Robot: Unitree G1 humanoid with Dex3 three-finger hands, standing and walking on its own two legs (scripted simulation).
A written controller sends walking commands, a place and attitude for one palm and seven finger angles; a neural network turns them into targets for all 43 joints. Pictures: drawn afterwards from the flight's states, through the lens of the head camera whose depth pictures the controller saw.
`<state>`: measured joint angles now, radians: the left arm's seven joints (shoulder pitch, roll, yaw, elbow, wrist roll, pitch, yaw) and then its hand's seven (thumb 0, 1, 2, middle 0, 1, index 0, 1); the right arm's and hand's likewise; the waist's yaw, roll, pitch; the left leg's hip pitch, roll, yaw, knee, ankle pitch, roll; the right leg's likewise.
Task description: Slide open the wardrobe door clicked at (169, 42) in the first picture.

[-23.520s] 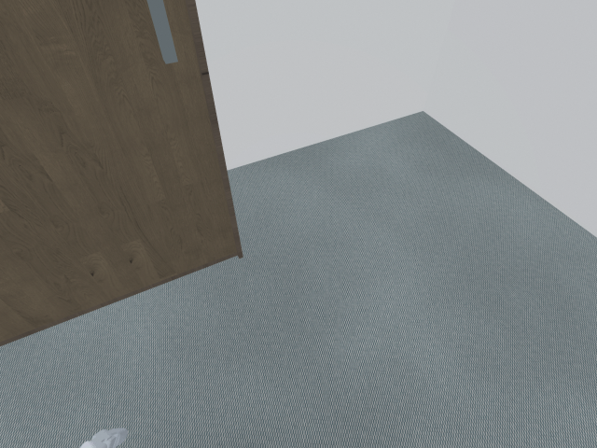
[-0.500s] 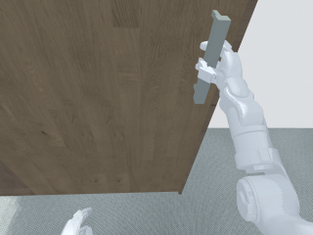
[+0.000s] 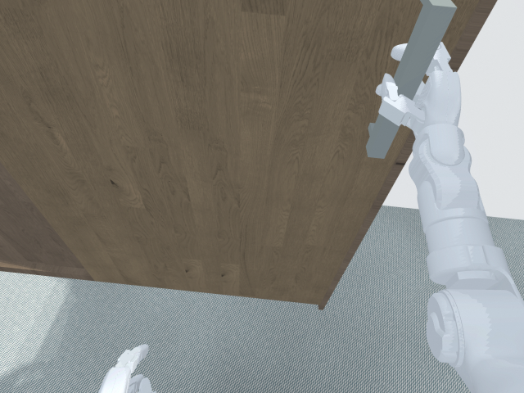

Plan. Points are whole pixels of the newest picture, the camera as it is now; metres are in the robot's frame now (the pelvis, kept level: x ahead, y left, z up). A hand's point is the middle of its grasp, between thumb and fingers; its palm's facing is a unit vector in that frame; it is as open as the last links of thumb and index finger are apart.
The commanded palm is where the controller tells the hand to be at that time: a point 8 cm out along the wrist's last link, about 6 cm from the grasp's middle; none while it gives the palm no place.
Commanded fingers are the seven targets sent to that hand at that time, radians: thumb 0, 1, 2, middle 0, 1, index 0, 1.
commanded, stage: step sideways, sliding the door along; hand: right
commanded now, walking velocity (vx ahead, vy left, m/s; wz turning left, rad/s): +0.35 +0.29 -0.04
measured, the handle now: (398, 82) +0.51 -0.16 +0.23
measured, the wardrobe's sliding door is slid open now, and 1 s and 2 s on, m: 0.00 0.03 0.18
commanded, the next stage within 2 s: none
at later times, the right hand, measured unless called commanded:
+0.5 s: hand (383, 101) +0.46 -0.13 +0.23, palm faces +0.24 +0.97 -0.08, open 6.9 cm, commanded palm +0.44 -0.11 +0.22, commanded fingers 0.00 -0.90 -0.90 0.45 1.40 0.45 1.40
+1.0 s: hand (363, 97) +0.48 -0.10 +0.23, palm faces +0.52 +0.85 -0.06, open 7.4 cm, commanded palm +0.44 -0.04 +0.22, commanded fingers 0.00 -0.90 -0.90 0.45 1.40 0.45 1.40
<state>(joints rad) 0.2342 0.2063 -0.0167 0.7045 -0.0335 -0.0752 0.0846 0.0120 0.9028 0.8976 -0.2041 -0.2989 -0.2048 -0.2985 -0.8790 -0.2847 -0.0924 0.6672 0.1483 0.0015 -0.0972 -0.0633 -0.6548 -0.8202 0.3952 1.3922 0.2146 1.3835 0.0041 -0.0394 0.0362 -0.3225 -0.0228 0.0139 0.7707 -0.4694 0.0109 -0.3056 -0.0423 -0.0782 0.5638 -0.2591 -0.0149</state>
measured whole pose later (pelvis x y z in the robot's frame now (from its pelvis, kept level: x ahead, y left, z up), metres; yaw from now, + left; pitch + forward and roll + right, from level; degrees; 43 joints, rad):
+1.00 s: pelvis +0.15 +0.17 +0.00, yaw -10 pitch -2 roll +2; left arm 0.14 0.25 0.07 0.61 -0.06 -0.15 0.00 0.02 0.91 0.90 -0.20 -0.30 -0.20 -0.30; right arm -0.49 -0.20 -0.17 -0.19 0.03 0.02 -0.17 -0.11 -0.63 -0.76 0.45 1.40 0.15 1.16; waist -0.15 -0.05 0.26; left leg -0.42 0.05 0.04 0.98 -0.43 -0.02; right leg -0.20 -0.10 -0.10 0.60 -0.37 0.00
